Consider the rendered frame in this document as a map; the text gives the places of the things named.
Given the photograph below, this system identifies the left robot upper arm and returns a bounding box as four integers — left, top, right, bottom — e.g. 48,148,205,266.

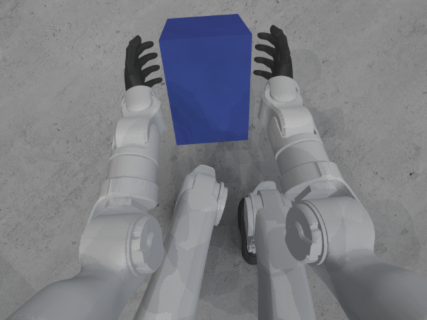
5,212,165,320

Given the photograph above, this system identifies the robot right forearm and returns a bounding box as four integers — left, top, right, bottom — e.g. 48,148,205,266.
258,76,375,241

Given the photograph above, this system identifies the robot left shin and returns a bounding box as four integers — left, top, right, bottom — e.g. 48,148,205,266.
174,165,217,210

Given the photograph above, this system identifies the left robot hand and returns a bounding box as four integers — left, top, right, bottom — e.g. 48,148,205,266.
124,35,163,90

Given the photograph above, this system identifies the robot left forearm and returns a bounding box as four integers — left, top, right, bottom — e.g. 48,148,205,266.
79,85,166,260

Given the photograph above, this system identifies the carton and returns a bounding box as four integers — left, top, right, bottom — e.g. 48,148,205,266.
159,14,252,145

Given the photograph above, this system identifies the right robot upper arm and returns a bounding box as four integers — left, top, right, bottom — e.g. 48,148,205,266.
285,196,427,320

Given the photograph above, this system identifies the right robot hand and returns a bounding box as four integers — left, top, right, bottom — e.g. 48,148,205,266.
254,25,293,80

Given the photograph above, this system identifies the left robot thigh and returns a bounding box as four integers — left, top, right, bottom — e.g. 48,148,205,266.
133,172,228,320

